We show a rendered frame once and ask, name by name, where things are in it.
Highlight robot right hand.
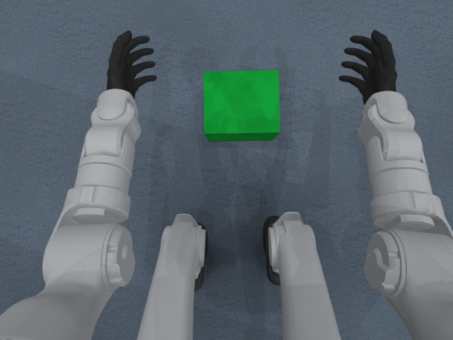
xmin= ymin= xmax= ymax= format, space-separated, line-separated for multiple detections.
xmin=339 ymin=30 xmax=397 ymax=105

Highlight carton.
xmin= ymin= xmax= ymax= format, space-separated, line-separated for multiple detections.
xmin=204 ymin=70 xmax=280 ymax=142

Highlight robot right shin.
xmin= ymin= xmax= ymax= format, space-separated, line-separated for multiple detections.
xmin=272 ymin=212 xmax=316 ymax=273

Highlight left robot foot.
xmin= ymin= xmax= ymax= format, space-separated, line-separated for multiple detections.
xmin=194 ymin=223 xmax=208 ymax=292

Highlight right robot forearm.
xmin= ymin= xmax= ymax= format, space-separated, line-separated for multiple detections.
xmin=358 ymin=91 xmax=453 ymax=239

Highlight robot right upper arm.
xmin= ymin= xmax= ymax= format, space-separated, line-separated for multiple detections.
xmin=364 ymin=229 xmax=453 ymax=340

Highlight robot left upper arm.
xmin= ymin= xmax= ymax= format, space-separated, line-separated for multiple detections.
xmin=0 ymin=223 xmax=135 ymax=340

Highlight robot left hand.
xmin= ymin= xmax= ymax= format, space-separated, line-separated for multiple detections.
xmin=107 ymin=30 xmax=157 ymax=98

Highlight left robot forearm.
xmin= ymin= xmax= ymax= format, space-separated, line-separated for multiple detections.
xmin=42 ymin=89 xmax=142 ymax=281

